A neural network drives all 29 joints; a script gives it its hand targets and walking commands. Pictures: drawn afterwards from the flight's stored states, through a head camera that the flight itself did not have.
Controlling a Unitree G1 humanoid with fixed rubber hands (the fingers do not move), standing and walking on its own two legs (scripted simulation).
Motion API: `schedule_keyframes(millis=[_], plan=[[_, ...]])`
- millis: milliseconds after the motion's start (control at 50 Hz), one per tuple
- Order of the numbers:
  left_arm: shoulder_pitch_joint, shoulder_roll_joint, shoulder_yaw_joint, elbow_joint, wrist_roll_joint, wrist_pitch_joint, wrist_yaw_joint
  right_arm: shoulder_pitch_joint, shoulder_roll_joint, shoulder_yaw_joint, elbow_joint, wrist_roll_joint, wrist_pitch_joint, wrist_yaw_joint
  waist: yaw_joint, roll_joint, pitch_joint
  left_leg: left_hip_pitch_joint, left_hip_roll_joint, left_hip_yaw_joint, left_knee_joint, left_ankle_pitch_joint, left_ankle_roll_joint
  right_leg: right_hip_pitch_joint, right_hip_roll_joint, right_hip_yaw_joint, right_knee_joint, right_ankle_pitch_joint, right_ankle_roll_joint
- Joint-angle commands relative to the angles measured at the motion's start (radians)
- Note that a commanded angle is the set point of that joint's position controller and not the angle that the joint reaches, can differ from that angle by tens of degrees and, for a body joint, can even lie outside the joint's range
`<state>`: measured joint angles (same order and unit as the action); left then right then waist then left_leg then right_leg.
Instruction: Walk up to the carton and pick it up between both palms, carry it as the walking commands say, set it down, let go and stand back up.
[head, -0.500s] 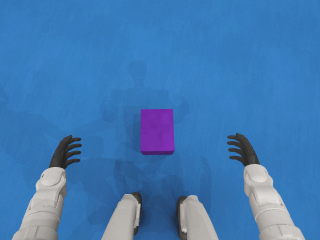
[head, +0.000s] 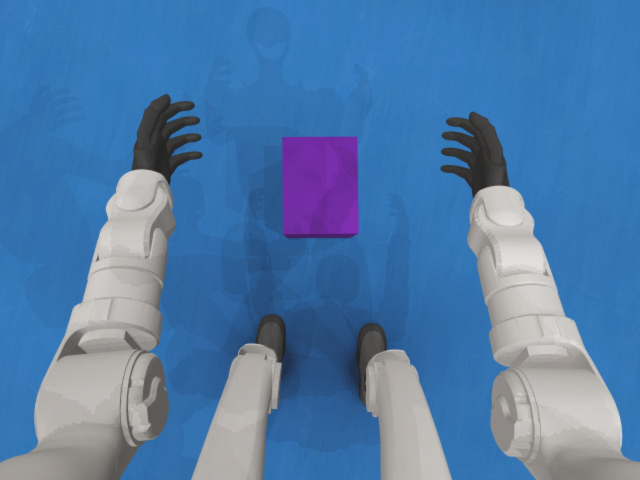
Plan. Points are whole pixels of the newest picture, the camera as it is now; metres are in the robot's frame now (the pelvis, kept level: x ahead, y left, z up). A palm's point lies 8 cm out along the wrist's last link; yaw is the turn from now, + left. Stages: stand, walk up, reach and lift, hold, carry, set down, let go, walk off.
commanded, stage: reach and lift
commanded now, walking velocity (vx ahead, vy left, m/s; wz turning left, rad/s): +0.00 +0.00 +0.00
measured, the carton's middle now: (319, 191) +0.51 +0.01 -0.60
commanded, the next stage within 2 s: none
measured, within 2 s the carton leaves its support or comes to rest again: neither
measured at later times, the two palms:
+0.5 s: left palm (188, 155) +0.48 +0.19 -0.20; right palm (443, 160) +0.49 -0.15 -0.20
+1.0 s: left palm (225, 178) +0.49 +0.18 -0.36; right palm (412, 187) +0.48 -0.15 -0.36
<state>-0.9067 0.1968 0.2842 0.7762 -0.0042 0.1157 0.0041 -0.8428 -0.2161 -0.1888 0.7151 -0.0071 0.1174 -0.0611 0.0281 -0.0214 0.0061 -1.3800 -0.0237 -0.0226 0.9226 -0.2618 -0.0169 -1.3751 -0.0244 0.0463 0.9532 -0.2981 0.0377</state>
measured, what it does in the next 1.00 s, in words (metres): lowers itself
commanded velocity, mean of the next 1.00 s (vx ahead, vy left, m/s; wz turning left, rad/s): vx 0.00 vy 0.00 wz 0.00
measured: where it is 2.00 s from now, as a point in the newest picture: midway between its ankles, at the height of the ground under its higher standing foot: (319, 375)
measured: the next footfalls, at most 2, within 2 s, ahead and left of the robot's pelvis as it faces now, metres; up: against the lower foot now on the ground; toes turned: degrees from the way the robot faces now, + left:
none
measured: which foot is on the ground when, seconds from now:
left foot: down 0.00-1.00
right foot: down 0.00-1.00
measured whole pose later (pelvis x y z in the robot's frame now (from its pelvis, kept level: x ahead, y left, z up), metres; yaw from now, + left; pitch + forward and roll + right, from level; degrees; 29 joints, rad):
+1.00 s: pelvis -0.04 +0.00 -0.18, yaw +0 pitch +45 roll +1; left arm -1.32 0.25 0.29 0.85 -0.02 0.12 0.10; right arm -1.26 -0.20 -0.24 0.75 -0.05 0.14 -0.16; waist 0.03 -0.02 0.24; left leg -2.00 -0.02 -0.03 1.71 -0.49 -0.03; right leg -1.99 0.01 0.06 1.73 -0.52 0.05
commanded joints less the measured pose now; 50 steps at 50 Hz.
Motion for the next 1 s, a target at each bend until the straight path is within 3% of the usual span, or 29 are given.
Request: schedule_keyframes(millis=[0,100,140,220,300,360,400,420,440,460,480,500,520,540,580,600,620,640,660,680,700,720,740,760,800,920,940,960,980], plan=[[-0.3,0.091,0.129,-0.057,0.054,-0.034,0.027,-0.404,0.006,-0.106,-0.045,-0.035,-0.025,0.002,0.048,-0.101,-1.032,0.363,-0.063,0.087,0.043,0.39,-0.019,0.513,0.124,-0.067,0.011,0.406,0.021],[-0.411,0.047,0.052,-0.19,0.062,-0.053,0.038,-0.539,-0.034,-0.102,-0.217,-0.06,-0.033,0.0,0.018,-0.053,-1.333,0.5,-0.067,0.095,0.082,0.515,-0.034,0.637,0.137,-0.072,0.038,0.577,0.013],[-0.393,0.081,0.155,-0.112,0.082,-0.05,0.027,-0.475,-0.013,-0.111,-0.088,-0.107,-0.021,-0.015,0.012,-0.117,-1.259,0.341,-0.064,0.101,0.089,0.479,-0.032,0.673,0.114,-0.044,0.035,0.621,0.023],[-0.272,0.058,0.158,-0.107,0.131,-0.072,0.02,-0.393,0.038,-0.137,-0.106,-0.126,-0.032,-0.013,0.045,-0.038,-1.191,0.334,-0.072,0.082,0.085,0.588,-0.029,0.638,0.112,-0.022,0.06,0.745,0.019],[-0.325,0.004,0.131,-0.046,0.124,-0.061,0.007,-0.451,0.031,-0.16,-0.059,-0.147,-0.042,0.001,0.004,-0.035,-1.109,0.349,-0.055,0.063,0.118,0.511,-0.031,0.372,0.118,-0.073,0.078,0.528,0.032],[-0.327,0.002,0.147,-0.076,0.13,-0.073,0.003,-0.488,0.026,-0.184,-0.146,-0.176,-0.059,-0.006,-0.016,-0.085,-1.139,0.186,-0.062,0.076,0.139,0.482,-0.033,0.488,0.113,-0.056,0.131,0.634,0.028],[-0.398,0.057,0.187,-0.124,0.157,-0.089,0.017,-0.525,0.072,-0.15,-0.167,-0.13,-0.062,-0.003,0.059,-0.039,-1.184,0.235,-0.067,0.095,0.162,0.491,-0.03,0.404,0.125,-0.068,0.156,0.602,0.04],[-0.403,0.033,0.16,-0.134,0.129,-0.087,0.016,-0.505,0.032,-0.143,-0.139,-0.146,-0.054,-0.009,0.017,-0.083,-1.213,0.161,-0.069,0.093,0.205,0.479,-0.031,0.446,0.109,-0.042,0.176,0.626,0.032],[-0.406,0.06,0.153,-0.149,0.13,-0.086,0.016,-0.542,0.076,-0.097,-0.169,-0.104,-0.05,-0.007,0.053,-0.085,-1.252,0.201,-0.066,0.091,0.212,0.456,-0.026,0.476,0.109,-0.055,0.21,0.602,0.04],[-0.406,0.01,0.128,-0.073,0.133,-0.07,0.012,-0.507,0.043,-0.146,-0.094,-0.137,-0.047,-0.002,0.006,-0.063,-1.101,0.103,-0.052,0.1,0.233,0.416,-0.035,0.335,0.114,-0.065,0.219,0.539,0.042],[-0.381,0.049,0.164,-0.059,0.161,-0.07,0.018,-0.511,0.026,-0.161,-0.074,-0.147,-0.041,-0.004,0.044,-0.052,-1.07,0.126,-0.059,0.091,0.233,0.383,-0.034,0.254,0.118,-0.072,0.227,0.448,0.044],[-0.417,0.079,0.17,-0.068,0.146,-0.066,0.021,-0.524,-0.037,-0.204,-0.03,-0.181,-0.032,-0.015,-0.011,-0.04,-1.118,0.123,-0.068,0.088,0.273,0.367,-0.042,0.252,0.121,-0.074,0.244,0.456,0.033],[-0.478,0.043,0.113,-0.143,0.111,-0.07,0.027,-0.575,0.015,-0.142,-0.08,-0.126,-0.032,-0.007,0.021,-0.015,-1.16,0.165,-0.068,0.098,0.289,0.378,-0.044,0.235,0.134,-0.079,0.274,0.436,0.03],[-0.488,0.029,0.099,-0.146,0.11,-0.068,0.031,-0.604,-0.032,-0.162,-0.122,-0.137,-0.043,-0.016,-0.013,-0.009,-1.236,0.163,-0.07,0.091,0.33,0.359,-0.051,0.236,0.135,-0.097,0.315,0.428,0.029],[-0.516,0.09,0.133,-0.089,0.124,-0.049,0.05,-0.624,-0.04,-0.16,-0.063,-0.132,-0.034,-0.034,-0.004,-0.03,-1.222,0.166,-0.069,0.071,0.376,0.342,-0.039,0.144,0.13,-0.121,0.37,0.361,0.043],[-0.498,0.089,0.135,-0.03,0.119,-0.045,0.047,-0.64,-0.042,-0.14,-0.036,-0.11,-0.032,-0.038,0.04,-0.002,-1.097,0.1,-0.063,0.096,0.403,0.286,-0.044,0.067,0.111,-0.096,0.377,0.273,0.044],[-0.557,0.076,0.107,-0.113,0.093,-0.049,0.053,-0.658,-0.072,-0.145,-0.116,-0.118,-0.037,-0.041,-0.022,-0.051,-1.275,0.211,-0.067,0.066,0.458,0.346,-0.032,0.058,0.131,-0.13,0.429,0.301,0.042],[-0.567,0.111,0.101,-0.09,0.083,-0.048,0.059,-0.705,-0.057,-0.106,-0.126,-0.091,-0.037,-0.049,0.024,-0.035,-1.283,0.178,-0.068,0.082,0.49,0.287,-0.036,0.087,0.123,-0.12,0.459,0.263,0.041],[-0.585,0.102,0.071,-0.146,0.041,-0.037,0.071,-0.755,-0.113,-0.107,-0.175,-0.092,-0.037,-0.065,-0.007,-0.086,-1.424,0.187,-0.072,0.077,0.515,0.351,-0.035,0.174,0.134,-0.133,0.506,0.341,0.044],[-0.557,0.138,0.107,-0.007,0.069,-0.035,0.077,-0.692,-0.075,-0.091,-0.075,-0.09,-0.03,-0.073,0.043,-0.056,-1.182,0.01,-0.075,0.098,0.532,0.254,-0.036,0.094,0.123,-0.11,0.522,0.274,0.046],[-0.599,0.127,0.067,-0.086,0.032,-0.03,0.073,-0.738,-0.093,-0.078,-0.122,-0.068,-0.015,-0.076,-0.004,-0.079,-1.372,0.105,-0.069,0.108,0.562,0.226,-0.033,0.183,0.127,-0.124,0.548,0.25,0.048],[-0.566,0.167,0.099,-0.035,0.047,-0.03,0.084,-0.683,-0.048,-0.046,-0.069,-0.068,-0.004,-0.082,0.054,-0.123,-1.294,0.047,-0.085,0.105,0.571,0.237,-0.025,0.144,0.128,-0.128,0.569,0.271,0.056],[-0.566,0.098,0.05,0.032,0.015,-0.023,0.083,-0.684,-0.049,-0.053,0.032,-0.062,-0.004,-0.082,0.023,-0.09,-1.18,-0.049,-0.073,0.098,0.569,0.167,-0.029,0.047,0.13,-0.126,0.576,0.182,0.053],[-0.632,0.148,0.066,-0.137,0.015,-0.028,0.09,-0.742,-0.042,-0.017,-0.148,-0.027,-0.003,-0.081,0.052,-0.114,-1.366,0.081,-0.079,0.115,0.597,0.189,-0.024,0.138,0.139,-0.13,0.572,0.187,0.046],[-0.576,0.118,0.015,-0.007,-0.008,-0.028,0.092,-0.708,-0.084,-0.026,-0.049,-0.013,-0.012,-0.093,0.039,-0.036,-1.299,0.045,-0.074,0.109,0.657,0.218,-0.032,0.024,0.133,-0.126,0.633,0.196,0.035],[-0.738,0.198,-0.041,-0.063,-0.107,-0.034,0.125,-0.804,-0.13,0.032,-0.048,0.041,-0.013,-0.115,0.029,-0.079,-1.287,-0.064,-0.058,0.131,0.768,0.132,-0.035,0.076,0.129,-0.127,0.736,0.159,0.028],[-0.78,0.241,-0.043,-0.173,-0.121,-0.029,0.139,-0.877,-0.165,0.038,-0.174,0.072,-0.004,-0.126,0.052,-0.076,-1.492,0.082,-0.068,0.12,0.784,0.176,-0.029,0.15,0.135,-0.135,0.761,0.174,0.024],[-0.763,0.225,-0.07,-0.032,-0.138,-0.024,0.142,-0.86,-0.166,0.052,-0.071,0.089,-0.008,-0.125,0.032,-0.092,-1.354,0.01,-0.055,0.113,0.808,0.134,-0.019,0.056,0.128,-0.141,0.783,0.123,0.034],[-0.733,0.214,-0.073,0.08,-0.122,-0.025,0.138,-0.849,-0.132,0.086,0.009,0.139,-0.005,-0.109,0.08,-0.028,-1.181,-0.062,-0.052,0.115,0.818,0.118,-0.017,-0.074,0.122,-0.12,0.786,0.092,0.021]])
